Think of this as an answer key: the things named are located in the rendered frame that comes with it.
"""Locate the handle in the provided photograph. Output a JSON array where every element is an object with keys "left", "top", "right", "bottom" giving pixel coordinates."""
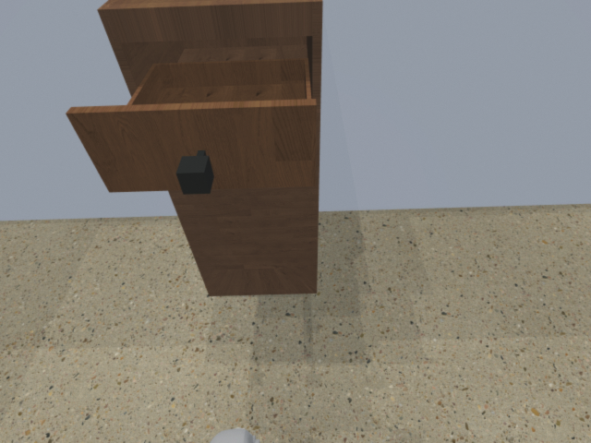
[{"left": 176, "top": 150, "right": 214, "bottom": 195}]

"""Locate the cabinet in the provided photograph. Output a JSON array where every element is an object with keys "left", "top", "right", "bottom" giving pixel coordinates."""
[{"left": 97, "top": 0, "right": 323, "bottom": 296}]

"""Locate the drawer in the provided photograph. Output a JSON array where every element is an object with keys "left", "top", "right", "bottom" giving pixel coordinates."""
[{"left": 66, "top": 58, "right": 317, "bottom": 193}]

